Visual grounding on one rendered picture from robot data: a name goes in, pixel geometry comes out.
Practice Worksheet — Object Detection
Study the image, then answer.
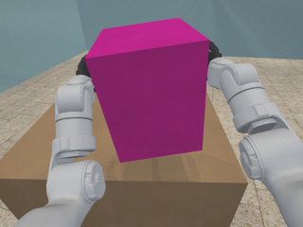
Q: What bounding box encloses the robot right forearm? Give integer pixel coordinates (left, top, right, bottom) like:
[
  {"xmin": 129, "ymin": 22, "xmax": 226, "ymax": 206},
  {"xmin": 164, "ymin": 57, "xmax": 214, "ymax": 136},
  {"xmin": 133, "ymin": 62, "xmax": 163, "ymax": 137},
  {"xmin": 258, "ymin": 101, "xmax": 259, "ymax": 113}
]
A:
[{"xmin": 207, "ymin": 57, "xmax": 303, "ymax": 148}]

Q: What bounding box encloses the pedestal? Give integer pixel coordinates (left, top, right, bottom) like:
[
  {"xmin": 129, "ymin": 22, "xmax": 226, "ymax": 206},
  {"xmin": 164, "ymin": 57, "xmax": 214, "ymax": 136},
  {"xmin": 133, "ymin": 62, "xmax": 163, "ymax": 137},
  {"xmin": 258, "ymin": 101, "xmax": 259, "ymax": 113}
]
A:
[{"xmin": 0, "ymin": 92, "xmax": 249, "ymax": 227}]

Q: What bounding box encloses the robot right hand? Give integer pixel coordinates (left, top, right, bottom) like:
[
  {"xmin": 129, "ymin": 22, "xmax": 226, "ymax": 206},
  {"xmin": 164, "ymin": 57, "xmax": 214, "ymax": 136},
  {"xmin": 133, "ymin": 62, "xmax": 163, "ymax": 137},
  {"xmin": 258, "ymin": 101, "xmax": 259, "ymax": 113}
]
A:
[{"xmin": 206, "ymin": 41, "xmax": 222, "ymax": 80}]

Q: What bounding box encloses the robot right upper arm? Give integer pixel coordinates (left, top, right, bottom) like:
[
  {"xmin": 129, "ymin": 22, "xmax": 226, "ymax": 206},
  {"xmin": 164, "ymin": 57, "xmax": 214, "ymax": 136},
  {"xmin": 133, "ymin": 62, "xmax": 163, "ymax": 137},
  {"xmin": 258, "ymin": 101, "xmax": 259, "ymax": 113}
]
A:
[{"xmin": 239, "ymin": 127, "xmax": 303, "ymax": 227}]

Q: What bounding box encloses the robot left forearm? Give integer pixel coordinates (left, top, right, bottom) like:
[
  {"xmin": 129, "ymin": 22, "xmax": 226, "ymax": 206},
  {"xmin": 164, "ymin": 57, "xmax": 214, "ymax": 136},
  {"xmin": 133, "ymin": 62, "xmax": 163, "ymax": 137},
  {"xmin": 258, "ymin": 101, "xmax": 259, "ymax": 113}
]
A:
[{"xmin": 46, "ymin": 75, "xmax": 97, "ymax": 198}]

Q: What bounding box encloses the robot left upper arm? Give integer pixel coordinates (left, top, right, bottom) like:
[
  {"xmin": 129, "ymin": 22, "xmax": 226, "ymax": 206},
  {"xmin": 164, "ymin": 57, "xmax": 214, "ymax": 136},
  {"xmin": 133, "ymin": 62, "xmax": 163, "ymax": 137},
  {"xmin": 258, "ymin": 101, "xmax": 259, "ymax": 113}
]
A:
[{"xmin": 12, "ymin": 159, "xmax": 106, "ymax": 227}]

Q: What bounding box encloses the carton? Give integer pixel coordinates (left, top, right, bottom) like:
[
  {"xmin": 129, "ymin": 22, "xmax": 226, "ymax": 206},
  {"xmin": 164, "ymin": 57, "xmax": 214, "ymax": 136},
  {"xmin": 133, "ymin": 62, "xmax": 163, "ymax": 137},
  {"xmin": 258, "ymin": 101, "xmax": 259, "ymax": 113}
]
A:
[{"xmin": 84, "ymin": 18, "xmax": 210, "ymax": 163}]

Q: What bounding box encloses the robot left hand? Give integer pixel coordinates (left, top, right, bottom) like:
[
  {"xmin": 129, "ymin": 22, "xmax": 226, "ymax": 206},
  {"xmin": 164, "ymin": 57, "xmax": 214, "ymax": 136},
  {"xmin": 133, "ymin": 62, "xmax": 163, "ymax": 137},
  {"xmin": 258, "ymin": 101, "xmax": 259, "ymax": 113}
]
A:
[{"xmin": 76, "ymin": 54, "xmax": 96, "ymax": 93}]

